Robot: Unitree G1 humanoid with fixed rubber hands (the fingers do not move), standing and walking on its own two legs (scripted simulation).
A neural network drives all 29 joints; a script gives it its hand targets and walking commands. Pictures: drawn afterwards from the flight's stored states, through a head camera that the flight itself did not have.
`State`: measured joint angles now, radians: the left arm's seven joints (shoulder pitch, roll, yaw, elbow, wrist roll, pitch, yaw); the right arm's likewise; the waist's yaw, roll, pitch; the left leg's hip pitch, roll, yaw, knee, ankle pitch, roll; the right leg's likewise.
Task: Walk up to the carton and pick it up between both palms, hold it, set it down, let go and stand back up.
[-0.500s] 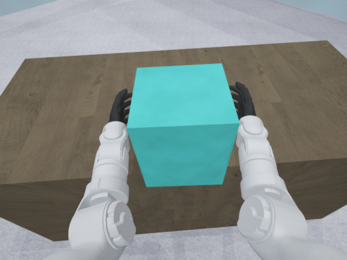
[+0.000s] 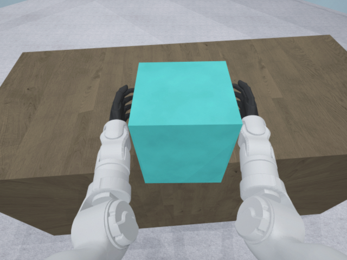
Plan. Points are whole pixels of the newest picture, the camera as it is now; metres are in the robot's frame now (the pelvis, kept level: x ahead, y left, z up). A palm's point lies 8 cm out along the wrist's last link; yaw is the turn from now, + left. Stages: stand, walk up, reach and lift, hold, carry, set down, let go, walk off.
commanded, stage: set down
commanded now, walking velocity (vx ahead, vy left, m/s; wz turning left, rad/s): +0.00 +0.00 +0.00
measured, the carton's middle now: (182, 126) +0.44 -0.02 +0.04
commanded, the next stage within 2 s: none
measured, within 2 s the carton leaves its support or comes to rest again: neither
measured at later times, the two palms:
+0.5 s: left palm (118, 116) +0.44 +0.13 +0.10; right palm (247, 111) +0.42 -0.18 +0.10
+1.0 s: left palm (100, 106) +0.46 +0.18 +0.11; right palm (256, 100) +0.45 -0.20 +0.11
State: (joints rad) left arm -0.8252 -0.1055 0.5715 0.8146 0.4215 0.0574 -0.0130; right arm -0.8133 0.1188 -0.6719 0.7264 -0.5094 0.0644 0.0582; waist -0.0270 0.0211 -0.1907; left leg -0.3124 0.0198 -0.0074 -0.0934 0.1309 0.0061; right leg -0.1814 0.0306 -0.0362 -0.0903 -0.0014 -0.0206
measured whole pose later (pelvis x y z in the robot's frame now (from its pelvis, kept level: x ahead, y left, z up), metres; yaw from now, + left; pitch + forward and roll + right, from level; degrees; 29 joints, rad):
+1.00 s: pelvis +0.00 +0.01 +0.00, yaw -5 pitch +18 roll +0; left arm -0.93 0.24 0.15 1.04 -0.16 0.13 0.09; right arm -1.02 -0.26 0.00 1.12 0.22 0.10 -0.11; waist 0.03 0.03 -0.21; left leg -0.44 0.03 0.08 0.09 0.02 0.00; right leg -0.35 0.02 0.05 0.11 -0.09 0.00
